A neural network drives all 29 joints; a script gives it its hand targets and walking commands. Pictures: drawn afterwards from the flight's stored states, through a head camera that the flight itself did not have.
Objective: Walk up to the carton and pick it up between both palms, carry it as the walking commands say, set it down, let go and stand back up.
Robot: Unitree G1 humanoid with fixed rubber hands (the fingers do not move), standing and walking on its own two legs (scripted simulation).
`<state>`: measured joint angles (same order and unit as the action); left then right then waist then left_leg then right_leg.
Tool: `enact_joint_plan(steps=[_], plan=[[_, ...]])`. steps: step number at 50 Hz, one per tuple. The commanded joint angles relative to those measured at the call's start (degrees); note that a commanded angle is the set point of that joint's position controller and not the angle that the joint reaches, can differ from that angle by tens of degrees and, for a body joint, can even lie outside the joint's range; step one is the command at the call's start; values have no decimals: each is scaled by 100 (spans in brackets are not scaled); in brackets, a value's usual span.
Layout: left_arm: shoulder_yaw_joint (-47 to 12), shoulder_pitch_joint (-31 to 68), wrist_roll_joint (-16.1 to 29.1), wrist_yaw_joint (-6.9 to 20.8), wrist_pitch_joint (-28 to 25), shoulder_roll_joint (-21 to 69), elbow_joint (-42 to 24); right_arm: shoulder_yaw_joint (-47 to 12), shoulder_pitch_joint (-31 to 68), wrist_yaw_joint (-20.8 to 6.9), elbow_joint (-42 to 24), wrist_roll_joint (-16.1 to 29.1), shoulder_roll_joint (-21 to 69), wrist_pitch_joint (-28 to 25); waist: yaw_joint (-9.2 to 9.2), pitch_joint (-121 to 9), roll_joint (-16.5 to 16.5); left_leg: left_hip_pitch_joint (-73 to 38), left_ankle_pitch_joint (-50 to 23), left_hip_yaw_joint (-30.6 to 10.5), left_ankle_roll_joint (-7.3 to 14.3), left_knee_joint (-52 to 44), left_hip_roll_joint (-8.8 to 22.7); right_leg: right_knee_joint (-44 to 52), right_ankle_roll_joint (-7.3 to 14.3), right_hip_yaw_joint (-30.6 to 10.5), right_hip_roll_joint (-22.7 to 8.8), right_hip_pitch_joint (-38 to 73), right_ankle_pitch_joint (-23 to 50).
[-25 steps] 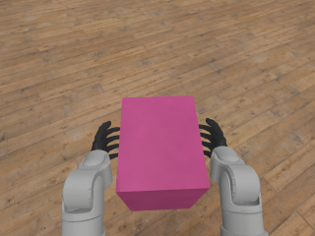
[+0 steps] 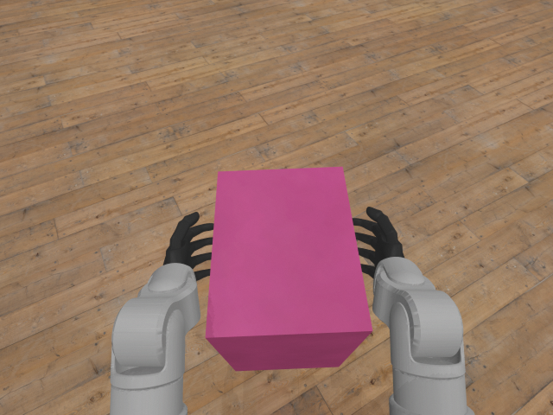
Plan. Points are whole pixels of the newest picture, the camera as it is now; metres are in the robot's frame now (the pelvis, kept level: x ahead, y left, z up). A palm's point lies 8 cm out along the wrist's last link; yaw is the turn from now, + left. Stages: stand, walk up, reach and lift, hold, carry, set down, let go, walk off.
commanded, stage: carry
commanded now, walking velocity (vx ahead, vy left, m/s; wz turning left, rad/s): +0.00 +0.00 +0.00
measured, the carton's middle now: (284, 278) +0.30 +0.00 +0.01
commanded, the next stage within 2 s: none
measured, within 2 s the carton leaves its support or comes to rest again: neither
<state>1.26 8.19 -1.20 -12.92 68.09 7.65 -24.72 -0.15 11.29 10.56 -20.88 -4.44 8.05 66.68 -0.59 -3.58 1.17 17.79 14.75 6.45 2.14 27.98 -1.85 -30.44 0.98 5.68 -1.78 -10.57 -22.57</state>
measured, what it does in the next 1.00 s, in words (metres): walks ahead, turning left: right foot, then left foot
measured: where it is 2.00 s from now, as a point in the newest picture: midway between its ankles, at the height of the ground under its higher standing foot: (217, 303)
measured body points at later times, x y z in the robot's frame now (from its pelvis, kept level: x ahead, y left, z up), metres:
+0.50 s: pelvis +0.26 +0.04 -0.03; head +0.26 +0.05 +0.42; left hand +0.54 +0.18 +0.07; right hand +0.55 -0.08 +0.07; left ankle +0.28 +0.13 -0.74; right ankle +0.10 -0.09 -0.73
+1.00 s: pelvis +0.43 +0.09 -0.02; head +0.46 +0.09 +0.43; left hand +0.66 +0.31 +0.06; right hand +0.75 +0.06 +0.06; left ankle +0.36 +0.19 -0.71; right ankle +0.38 -0.04 -0.73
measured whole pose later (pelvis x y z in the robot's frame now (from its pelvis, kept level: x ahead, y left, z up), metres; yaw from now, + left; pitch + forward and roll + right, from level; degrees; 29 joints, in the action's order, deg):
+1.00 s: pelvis +0.43 +0.09 -0.02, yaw +19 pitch +5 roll +2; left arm 0.8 7.0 -1.2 -12.7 65.9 7.5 -24.9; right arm -0.6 10.8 10.8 -21.1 -4.4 7.9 65.2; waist -0.6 -2.5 -0.3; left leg 28.3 26.9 3.1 1.5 53.7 -0.2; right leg -41.1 -1.9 12.0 -9.2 -15.5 -29.5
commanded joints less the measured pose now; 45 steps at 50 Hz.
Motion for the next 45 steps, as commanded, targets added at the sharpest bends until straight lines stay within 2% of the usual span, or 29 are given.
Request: enact_joint_plan(steps=[1,4,5,8,9,10,11,12,14,16,20,21,22,23,24,25,27,28,30,32,33,35,36,37,38,39,40,43,45], plan=[[-3244,2490,1597,841,-298,5322,-1069,-2922,1852,-641,-1281,2060,5651,-242,-154,-2509,-1993,-5068,-10883,-1496,753,739,2082,-1882,-203,184,294,-3401,-1579],[-3328,2568,1794,851,-253,5482,-942,-2766,1571,-624,-844,1852,5716,-149,-78,-1955,-1314,-4087,-9127,-1215,430,495,1715,-1418,-64,88,227,-3129,-819],[-3237,2314,1709,851,-222,5522,-632,-2719,1781,-584,-1111,1834,5510,-205,-91,-1890,-1512,-3785,-8773,-832,356,511,1602,-912,-114,326,390,-2843,-540],[-3172,2121,1601,798,-292,5623,-768,-2911,1794,-663,-1264,1963,5546,-256,83,-2578,-1270,-2664,-8176,-165,-73,1423,1176,449,-113,555,348,-502,1968],[-3209,2287,1623,795,-316,5498,-984,-2901,1692,-675,-1113,1923,5514,-236,141,-2803,-948,-1359,-6785,-175,-243,1937,962,553,103,-116,-201,877,4178],[-3313,2382,1742,812,-382,5643,-1092,-2909,1744,-683,-1206,1933,5621,-293,235,-3110,64,649,-3952,-25,-457,2930,551,-399,592,-1107,-1051,2832,8325],[-3233,2344,1684,844,-408,5550,-1014,-3134,2006,-713,-1372,2079,5744,-249,263,-2919,1862,2628,1860,61,-472,4106,-274,-500,1267,-2068,-1936,4004,11812],[-3259,2389,1671,831,-419,5631,-885,-3137,2230,-687,-1452,2145,5786,-284,210,-2783,1640,2953,2855,-335,-362,4370,-159,-386,1454,-2287,-2230,3972,11078],[-3134,2531,1620,833,-381,5509,-917,-3047,2016,-665,-1092,2045,5721,-232,178,-1804,1183,3740,2975,-626,-116,4085,167,-123,1026,-2096,-2089,3676,9048],[-3010,2353,1609,839,-354,5332,-976,-3072,1691,-657,-779,1995,5686,-168,120,-1689,826,3216,1882,-59,-311,3197,210,5,660,-1124,-1703,2847,7383],[-3167,2619,1725,833,-283,5318,-1140,-2808,1762,-699,-519,1850,5537,-103,59,-1606,960,852,-48,145,-203,1253,204,-292,45,124,-1542,966,5394],[-3034,2430,1618,789,-201,5336,-778,-2791,1885,-658,-501,1816,5477,-60,33,-1445,1342,599,-388,438,-249,1169,-58,-590,-68,453,-1313,667,5350],[-3068,2375,1598,792,-211,5440,-542,-2799,2040,-648,-633,1836,5441,-119,-102,-1794,823,-47,-1251,532,-186,388,-257,-1484,-224,694,-1167,591,5518],[-3046,2435,1608,796,-255,5351,-830,-2878,2018,-701,-749,1939,5576,-125,-227,-2209,441,-915,-3056,-97,52,173,223,-2432,-464,816,-908,60,4246],[-3069,2197,1570,781,-219,5243,-767,-2756,1679,-694,-625,1879,5381,-115,-213,-2194,-1306,-2100,-7696,-2354,716,124,1646,-4094,-818,654,-144,-1535,613],[-3076,2486,1605,775,-252,5239,-780,-2670,1973,-659,-605,1845,5413,-135,-101,-2485,-1710,-2854,-9826,-3418,1318,368,2127,-4674,-830,87,458,-2254,-1697],[-3056,1992,1467,812,-257,5393,-470,-2962,1762,-673,-675,1912,5573,-114,-113,-2172,-1093,-3040,-8991,-3225,1430,606,2026,-4641,-668,-606,16,-2961,-1856],[-3255,2077,1647,840,-393,5589,-727,-2888,1599,-680,-850,1890,5621,-243,-146,-2354,-1060,-3405,-8550,-3019,1149,681,1827,-4186,-691,-554,6,-3424,-1678],[-3178,2080,1642,856,-411,5876,-583,-3002,1859,-693,-1028,2014,5844,-309,-144,-2276,-1223,-3489,-7886,-2952,1137,815,1650,-3333,-613,-582,-133,-3807,-1643],[-3231,2097,1738,893,-607,5930,-936,-3185,1992,-730,-1523,2120,5871,-505,-88,-2603,-1140,-3152,-7388,-2542,879,878,1553,-1783,-537,-701,-197,-2834,-1223],[-3333,2209,1766,838,-652,5771,-1267,-3106,1537,-730,-1234,2058,5870,-491,-97,-2847,-1597,-2904,-7789,-2286,889,1082,1519,-1300,-568,-451,-18,-2404,-781],[-3288,2087,1686,807,-711,5720,-1379,-3196,1604,-741,-1430,2090,5760,-526,-32,-2860,-1316,-1837,-7004,-1689,612,1490,1056,-521,-602,-33,137,-1176,281],[-3358,2217,1793,811,-752,5899,-1344,-3151,1723,-697,-1474,2047,5815,-589,88,-3038,-1043,-873,-6210,-1381,360,1885,801,-52,-511,39,-4,34,1449],[-3368,2004,1769,808,-797,5819,-1581,-3225,1616,-727,-1578,2057,5732,-596,215,-3190,-489,382,-4278,-1060,-14,2491,456,267,-216,-456,-633,1466,3714],[-3337,2193,1817,839,-751,5847,-1404,-3123,1503,-728,-1304,1939,5787,-519,221,-3063,1089,2277,309,-703,-312,3525,-152,-333,556,-1810,-1897,3079,8105],[-3470,2328,1830,841,-785,5628,-1560,-3188,1608,-725,-1449,2064,5757,-565,132,-3016,1635,2748,2495,-509,-295,4009,-152,-559,1064,-2195,-2589,3458,9694],[-3322,2401,1702,806,-748,5407,-1372,-3136,1739,-687,-1309,2005,5571,-506,90,-2599,1723,2729,2638,-711,-247,4063,13,-535,1056,-2091,-2662,2974,9278],[-3279,2169,1688,860,-571,5536,-1091,-3197,1853,-671,-1343,2006,5526,-415,110,-2195,603,2353,1824,-423,-228,3202,394,-336,717,-1239,-2486,1927,6449],[-3214,2429,1684,843,-508,5185,-1249,-3063,1635,-688,-765,1861,5395,-282,91,-1455,957,2245,1376,-191,-340,2918,339,-175,462,-685,-2161,1294,5909]])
